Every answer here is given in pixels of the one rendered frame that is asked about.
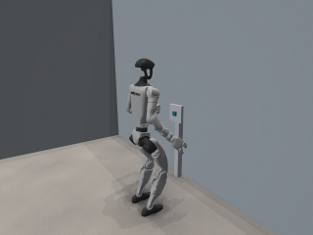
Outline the robot foot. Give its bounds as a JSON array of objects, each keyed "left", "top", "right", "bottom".
[
  {"left": 131, "top": 192, "right": 151, "bottom": 204},
  {"left": 141, "top": 204, "right": 163, "bottom": 217}
]

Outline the left robot hand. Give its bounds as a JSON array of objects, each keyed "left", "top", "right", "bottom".
[{"left": 155, "top": 104, "right": 160, "bottom": 114}]

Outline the right robot hand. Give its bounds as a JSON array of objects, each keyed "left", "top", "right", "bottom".
[{"left": 170, "top": 137, "right": 187, "bottom": 155}]

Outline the robot left foot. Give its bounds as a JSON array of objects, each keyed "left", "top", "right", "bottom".
[{"left": 131, "top": 192, "right": 151, "bottom": 204}]

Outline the robot right upper arm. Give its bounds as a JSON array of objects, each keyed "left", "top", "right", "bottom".
[{"left": 146, "top": 86, "right": 160, "bottom": 124}]

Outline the robot left upper arm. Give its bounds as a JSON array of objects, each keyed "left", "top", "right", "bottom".
[{"left": 126, "top": 84, "right": 134, "bottom": 114}]

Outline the right robot forearm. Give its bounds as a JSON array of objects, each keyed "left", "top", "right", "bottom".
[{"left": 151, "top": 115, "right": 175, "bottom": 142}]

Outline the panel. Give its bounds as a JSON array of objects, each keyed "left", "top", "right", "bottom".
[{"left": 169, "top": 104, "right": 184, "bottom": 178}]

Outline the robot right foot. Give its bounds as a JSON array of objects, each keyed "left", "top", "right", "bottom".
[{"left": 141, "top": 204, "right": 163, "bottom": 217}]

